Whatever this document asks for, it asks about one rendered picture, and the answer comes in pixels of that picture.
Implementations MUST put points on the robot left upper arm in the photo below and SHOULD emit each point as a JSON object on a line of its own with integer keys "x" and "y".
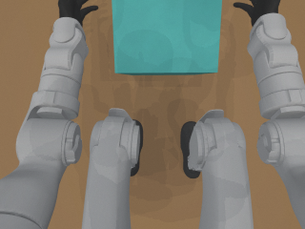
{"x": 46, "y": 147}

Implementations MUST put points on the robot left hand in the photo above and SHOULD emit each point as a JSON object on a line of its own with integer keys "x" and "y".
{"x": 72, "y": 9}

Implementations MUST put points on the robot left foot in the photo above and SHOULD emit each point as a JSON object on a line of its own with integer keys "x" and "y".
{"x": 135, "y": 169}

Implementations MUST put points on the left robot forearm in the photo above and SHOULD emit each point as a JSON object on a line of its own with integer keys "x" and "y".
{"x": 61, "y": 76}

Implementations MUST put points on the robot right hand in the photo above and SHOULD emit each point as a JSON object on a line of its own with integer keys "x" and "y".
{"x": 259, "y": 8}

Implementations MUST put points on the carton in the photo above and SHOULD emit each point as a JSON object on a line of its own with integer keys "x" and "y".
{"x": 166, "y": 37}

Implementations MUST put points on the robot right upper arm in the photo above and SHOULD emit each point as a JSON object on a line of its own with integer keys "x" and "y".
{"x": 281, "y": 143}

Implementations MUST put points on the robot right thigh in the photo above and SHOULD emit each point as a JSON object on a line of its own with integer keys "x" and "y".
{"x": 226, "y": 193}

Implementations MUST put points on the right robot forearm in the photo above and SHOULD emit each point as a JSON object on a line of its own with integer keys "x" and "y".
{"x": 277, "y": 71}

